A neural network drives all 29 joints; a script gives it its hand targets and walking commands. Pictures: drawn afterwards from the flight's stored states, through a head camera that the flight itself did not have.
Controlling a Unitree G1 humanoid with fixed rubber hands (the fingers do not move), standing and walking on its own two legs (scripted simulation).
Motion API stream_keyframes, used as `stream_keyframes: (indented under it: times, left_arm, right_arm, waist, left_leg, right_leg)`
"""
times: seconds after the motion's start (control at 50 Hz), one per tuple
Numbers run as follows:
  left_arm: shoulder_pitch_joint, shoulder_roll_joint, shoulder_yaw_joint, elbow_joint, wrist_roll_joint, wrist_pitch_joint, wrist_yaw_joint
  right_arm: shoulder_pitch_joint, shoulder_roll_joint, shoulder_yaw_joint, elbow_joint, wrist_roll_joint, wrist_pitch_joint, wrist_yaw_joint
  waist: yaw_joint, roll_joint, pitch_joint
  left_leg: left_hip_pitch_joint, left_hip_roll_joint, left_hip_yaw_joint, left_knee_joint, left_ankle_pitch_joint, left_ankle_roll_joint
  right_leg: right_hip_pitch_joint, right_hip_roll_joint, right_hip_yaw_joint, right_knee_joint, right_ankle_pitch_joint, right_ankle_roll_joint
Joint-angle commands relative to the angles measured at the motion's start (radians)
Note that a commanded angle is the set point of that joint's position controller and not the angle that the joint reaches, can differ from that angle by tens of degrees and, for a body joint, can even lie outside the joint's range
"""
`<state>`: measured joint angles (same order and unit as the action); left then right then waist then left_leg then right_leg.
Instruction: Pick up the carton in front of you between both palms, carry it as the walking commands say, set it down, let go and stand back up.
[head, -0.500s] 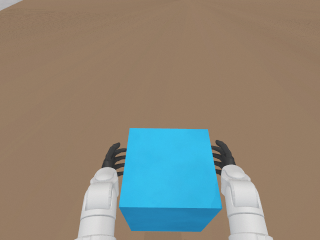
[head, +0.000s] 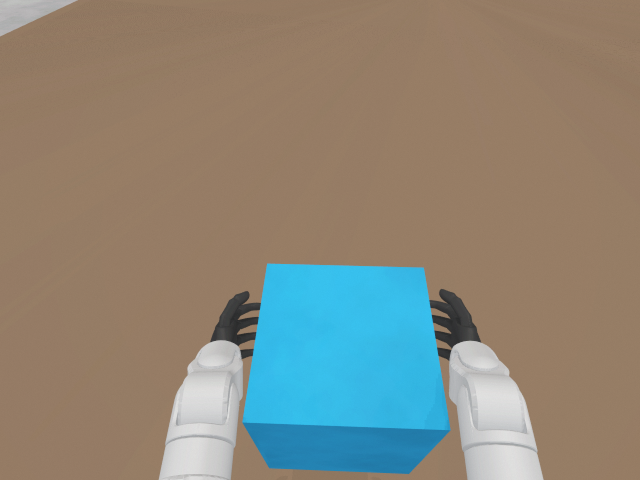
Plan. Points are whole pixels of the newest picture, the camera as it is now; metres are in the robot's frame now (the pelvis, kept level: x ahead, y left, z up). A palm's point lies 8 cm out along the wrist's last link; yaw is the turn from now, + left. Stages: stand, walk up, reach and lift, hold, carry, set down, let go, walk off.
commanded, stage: hold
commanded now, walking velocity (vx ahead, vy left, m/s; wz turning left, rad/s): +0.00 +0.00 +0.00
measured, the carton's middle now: (341, 374) +0.28 -0.01 -0.06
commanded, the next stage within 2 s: set down in 0.30 s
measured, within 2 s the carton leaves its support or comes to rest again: neither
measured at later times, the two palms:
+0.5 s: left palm (237, 353) +0.27 +0.12 +0.03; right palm (465, 318) +0.32 -0.17 +0.03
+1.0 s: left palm (262, 372) +0.34 +0.12 -0.17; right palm (433, 365) +0.35 -0.17 -0.17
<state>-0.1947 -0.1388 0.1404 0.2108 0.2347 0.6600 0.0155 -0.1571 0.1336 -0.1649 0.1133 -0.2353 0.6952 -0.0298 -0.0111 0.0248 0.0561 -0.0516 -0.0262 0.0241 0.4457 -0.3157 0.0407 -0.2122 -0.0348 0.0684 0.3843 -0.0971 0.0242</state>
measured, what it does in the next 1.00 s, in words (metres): lowers itself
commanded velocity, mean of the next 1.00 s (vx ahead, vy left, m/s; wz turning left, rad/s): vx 0.00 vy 0.00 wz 0.00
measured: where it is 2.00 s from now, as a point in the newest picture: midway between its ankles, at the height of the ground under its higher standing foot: outside the picture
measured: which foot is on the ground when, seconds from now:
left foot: down 0.00-1.00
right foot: down 0.00-1.00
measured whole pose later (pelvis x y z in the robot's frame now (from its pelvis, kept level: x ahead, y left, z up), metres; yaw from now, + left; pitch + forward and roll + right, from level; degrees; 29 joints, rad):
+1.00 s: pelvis -0.05 -0.05 -0.09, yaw +8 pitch +30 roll +1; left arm -0.65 -0.08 0.36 0.60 0.22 0.18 0.01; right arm -0.58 0.16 -0.43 0.44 -0.26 0.20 -0.04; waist -0.05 0.05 -0.04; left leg -1.17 -0.10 -0.12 1.08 -0.43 -0.04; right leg -1.28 0.03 0.11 0.99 -0.23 0.05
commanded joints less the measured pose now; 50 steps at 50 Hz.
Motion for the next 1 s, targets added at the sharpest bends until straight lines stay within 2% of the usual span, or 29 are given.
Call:
stream_keyframes:
  times: [0.0,0.06,0.14,0.3,0.34,0.38,0.44,0.52,0.6,0.66,0.74,0.84,0.92,0.98]
  left_arm:
    - [-0.44,-0.892,-0.512,-0.088,-0.222,-0.057,-0.194]
    - [-0.494,-0.898,-0.537,-0.075,-0.242,-0.046,-0.222]
    - [-0.54,-0.911,-0.528,-0.029,-0.251,-0.038,-0.257]
    - [-0.558,-0.929,-0.459,0.034,-0.226,-0.04,-0.28]
    - [-0.585,-0.903,-0.42,0.063,-0.2,-0.048,-0.288]
    - [-0.638,-0.885,-0.375,0.112,-0.171,-0.064,-0.303]
    - [-0.757,-0.859,-0.285,0.226,-0.117,-0.106,-0.329]
    - [-0.879,-0.792,-0.114,0.382,-0.012,-0.17,-0.332]
    - [-0.868,-0.679,0.06,0.481,0.104,-0.223,-0.288]
    - [-0.822,-0.62,0.115,0.509,0.142,-0.283,-0.258]
    - [-0.839,-0.652,0.043,0.497,0.105,-0.405,-0.247]
    - [-0.947,-0.77,-0.159,0.453,-0.001,-0.534,-0.242]
    - [-1.02,-0.853,-0.335,0.368,-0.104,-0.553,-0.227]
    - [-1.029,-0.887,-0.399,0.344,-0.144,-0.527,-0.212]
  right_arm:
    - [-0.426,0.885,0.586,-0.043,0.241,-0.052,0.247]
    - [-0.415,0.9,0.55,0.009,0.213,-0.051,0.241]
    - [-0.431,0.928,0.506,0.075,0.186,-0.045,0.243]
    - [-0.516,0.982,0.523,0.114,0.199,-0.035,0.274]
    - [-0.563,1.009,0.524,0.134,0.207,-0.034,0.277]
    - [-0.618,1.031,0.497,0.182,0.203,-0.041,0.278]
    - [-0.71,1.054,0.408,0.298,0.17,-0.067,0.272]
    - [-0.798,0.986,0.205,0.447,0.07,-0.114,0.229]
    - [-0.802,0.834,0.005,0.515,-0.04,-0.174,0.175]
    - [-0.769,0.747,-0.048,0.516,-0.093,-0.248,0.151]
    - [-0.792,0.768,0.028,0.488,-0.077,-0.379,0.147]
    - [-0.898,0.878,0.216,0.448,-0.006,-0.513,0.153]
    - [-0.965,0.917,0.356,0.384,0.057,-0.54,0.167]
    - [-0.973,0.915,0.391,0.362,0.081,-0.519,0.187]
  waist:
    - [0.011,0.026,-0.298]
    - [-0.023,0.034,-0.269]
    - [-0.037,0.024,-0.228]
    - [0.011,-0.032,-0.256]
    - [0.039,-0.048,-0.252]
    - [0.052,-0.054,-0.237]
    - [0.044,-0.054,-0.218]
    - [0.004,-0.053,-0.188]
    - [-0.019,-0.031,-0.167]
    - [-0.026,-0.02,-0.222]
    - [-0.018,-0.012,-0.405]
    - [-0.024,-0.003,-0.755]
    - [-0.047,0.011,-1.093]
    - [-0.063,0.018,-1.172]
  left_leg:
    - [-0.045,-0.022,-0.151,-0.115,0.515,-0.046]
    - [-0.071,-0.03,-0.142,-0.136,0.395,-0.056]
    - [-0.178,-0.042,-0.129,-0.165,0.23,-0.052]
    - [-0.258,-0.069,-0.111,-0.175,0.115,-0.026]
    - [-0.28,-0.073,-0.102,-0.171,0.065,-0.013]
    - [-0.308,-0.073,-0.093,-0.158,0.002,0.0]
    - [-0.353,-0.07,-0.083,-0.111,-0.07,0.008]
    - [-0.44,-0.067,-0.084,-0.013,-0.114,0.01]
    - [-0.567,-0.074,-0.09,0.067,-0.098,0.001]
    - [-0.677,-0.088,-0.085,0.131,-0.042,-0.009]
    - [-0.823,-0.114,-0.079,0.228,0.019,-0.013]
    - [-1.001,-0.136,-0.051,0.374,0.079,-0.045]
    - [-1.043,-0.147,-0.036,0.486,0.158,-0.075]
    - [-1.046,-0.151,-0.04,0.544,0.16,-0.085]
  right_leg:
    - [0.27,0.165,-0.02,0.027,0.214,-0.019]
    - [0.269,0.17,-0.028,0.005,0.146,-0.019]
    - [0.319,0.169,-0.038,-0.009,0.095,-0.017]
    - [0.422,0.133,-0.021,-0.034,0.077,-0.004]
    - [0.43,0.121,-0.008,-0.038,0.03,0.003]
    - [0.421,0.11,0.005,-0.038,-0.057,0.006]
    - [0.384,0.096,0.029,-0.034,-0.208,0.01]
    - [0.304,0.09,0.054,0.001,-0.305,0.009]
    - [0.179,0.102,0.041,0.085,-0.24,0.006]
    - [0.082,0.119,0.009,0.175,-0.095,0.006]
    - [0.002,0.141,-0.013,0.318,0.086,0.005]
    - [-0.045,0.143,-0.019,0.508,0.223,0.007]
    - [-0.119,0.154,-0.046,0.648,0.309,0.013]
    - [-0.282,0.167,-0.079,0.704,0.239,0.018]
